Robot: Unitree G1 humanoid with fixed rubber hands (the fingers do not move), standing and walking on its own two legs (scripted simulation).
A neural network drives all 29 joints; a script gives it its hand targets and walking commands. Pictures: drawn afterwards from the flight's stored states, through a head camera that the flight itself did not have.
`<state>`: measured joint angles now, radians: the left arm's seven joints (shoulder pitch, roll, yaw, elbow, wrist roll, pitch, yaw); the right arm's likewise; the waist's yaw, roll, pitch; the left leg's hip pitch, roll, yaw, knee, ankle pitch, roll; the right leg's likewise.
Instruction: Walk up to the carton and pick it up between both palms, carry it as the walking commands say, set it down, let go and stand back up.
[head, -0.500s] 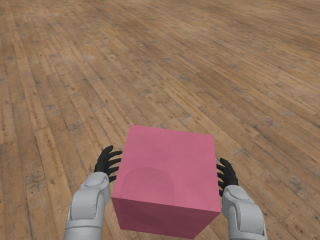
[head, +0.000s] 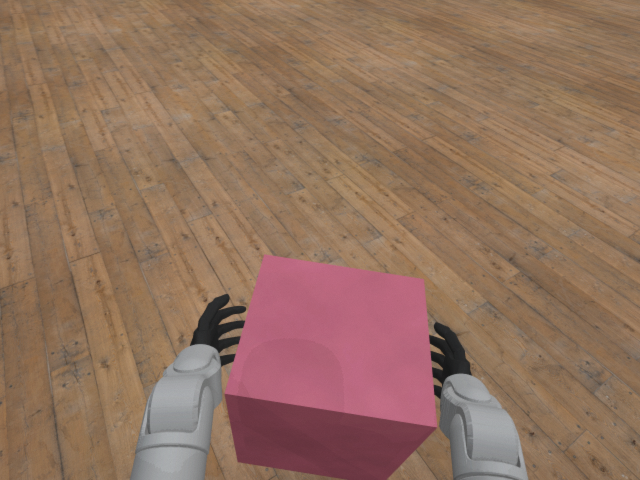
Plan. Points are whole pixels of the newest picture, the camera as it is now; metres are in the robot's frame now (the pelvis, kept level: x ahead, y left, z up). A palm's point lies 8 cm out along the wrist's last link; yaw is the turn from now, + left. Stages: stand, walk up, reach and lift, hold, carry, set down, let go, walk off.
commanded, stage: carry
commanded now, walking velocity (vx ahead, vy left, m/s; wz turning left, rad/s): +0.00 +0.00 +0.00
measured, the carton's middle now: (325, 375) +0.29 +0.00 -0.06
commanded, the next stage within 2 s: hold in 0.98 s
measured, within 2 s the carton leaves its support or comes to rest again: neither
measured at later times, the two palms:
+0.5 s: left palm (208, 342) +0.28 +0.15 +0.03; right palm (453, 374) +0.26 -0.16 +0.02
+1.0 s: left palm (214, 338) +0.28 +0.15 +0.03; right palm (456, 376) +0.26 -0.16 +0.01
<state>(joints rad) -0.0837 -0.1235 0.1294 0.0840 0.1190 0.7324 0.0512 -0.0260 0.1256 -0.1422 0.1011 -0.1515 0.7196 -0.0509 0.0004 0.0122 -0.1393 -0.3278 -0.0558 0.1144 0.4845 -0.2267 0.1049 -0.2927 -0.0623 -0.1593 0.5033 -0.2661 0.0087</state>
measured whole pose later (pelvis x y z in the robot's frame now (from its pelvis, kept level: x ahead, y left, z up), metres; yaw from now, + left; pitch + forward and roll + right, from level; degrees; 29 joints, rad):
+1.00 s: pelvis +0.01 +0.00 +0.00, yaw -1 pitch +4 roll +0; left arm -0.11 -0.13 0.13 0.09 0.14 0.72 0.04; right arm -0.04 0.11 -0.14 0.10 -0.16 0.71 -0.04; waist 0.00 0.02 -0.12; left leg -0.31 -0.06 0.14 0.46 -0.23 0.11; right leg -0.29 -0.06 -0.14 0.50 -0.27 0.01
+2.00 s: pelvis -0.08 -0.03 -0.02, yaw +7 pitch -3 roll -2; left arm -0.64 -0.12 0.40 0.72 0.34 0.42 0.02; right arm -0.58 0.10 -0.55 0.70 -0.35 0.43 0.02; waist -0.07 0.00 0.16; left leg -0.42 -0.09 -0.02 0.67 -0.20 0.07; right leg -0.35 0.04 0.07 0.68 -0.28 0.01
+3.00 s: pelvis -0.07 -0.07 -0.13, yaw +6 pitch +32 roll -2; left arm -0.76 0.01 0.34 0.69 0.23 0.24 -0.04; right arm -0.63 0.14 -0.43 0.60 -0.14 0.24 -0.13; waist -0.01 -0.02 -0.12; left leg -1.44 -0.05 -0.06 1.23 -0.35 0.00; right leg -1.37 0.11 -0.02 1.26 -0.45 -0.04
